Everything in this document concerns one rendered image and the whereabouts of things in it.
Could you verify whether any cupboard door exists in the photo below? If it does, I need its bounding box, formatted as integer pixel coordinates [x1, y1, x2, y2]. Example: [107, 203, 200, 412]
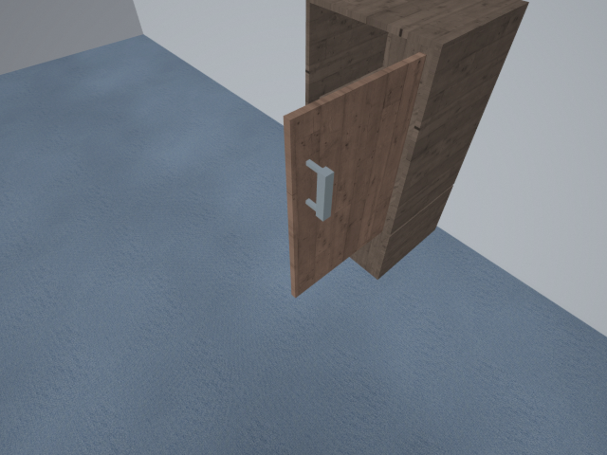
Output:
[284, 52, 427, 299]

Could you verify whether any handle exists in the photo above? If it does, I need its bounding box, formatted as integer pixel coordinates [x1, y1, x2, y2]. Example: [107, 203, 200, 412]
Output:
[305, 159, 334, 221]

